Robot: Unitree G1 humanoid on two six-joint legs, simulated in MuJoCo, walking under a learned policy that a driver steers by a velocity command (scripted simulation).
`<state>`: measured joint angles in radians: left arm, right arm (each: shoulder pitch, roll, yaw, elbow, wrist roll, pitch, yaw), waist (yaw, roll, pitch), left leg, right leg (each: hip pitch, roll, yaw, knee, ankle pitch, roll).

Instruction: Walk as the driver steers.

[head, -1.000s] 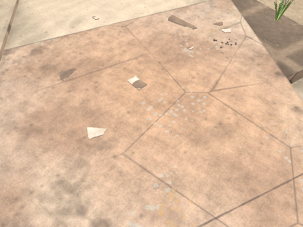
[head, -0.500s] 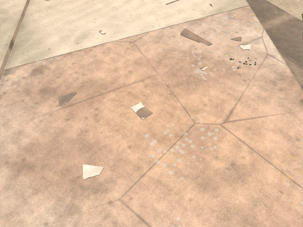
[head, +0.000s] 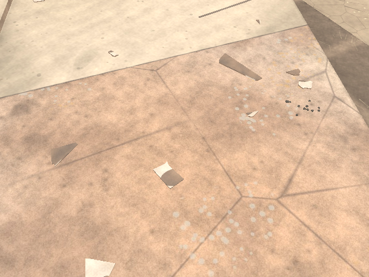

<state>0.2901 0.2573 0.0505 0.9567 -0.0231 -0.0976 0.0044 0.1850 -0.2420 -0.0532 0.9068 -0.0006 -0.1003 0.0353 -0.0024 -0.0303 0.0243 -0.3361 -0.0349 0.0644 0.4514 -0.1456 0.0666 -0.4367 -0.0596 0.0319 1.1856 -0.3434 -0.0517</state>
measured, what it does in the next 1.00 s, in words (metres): walks ahead: right foot, then left foot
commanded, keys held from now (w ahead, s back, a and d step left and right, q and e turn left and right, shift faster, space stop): w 0.96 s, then no key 0.04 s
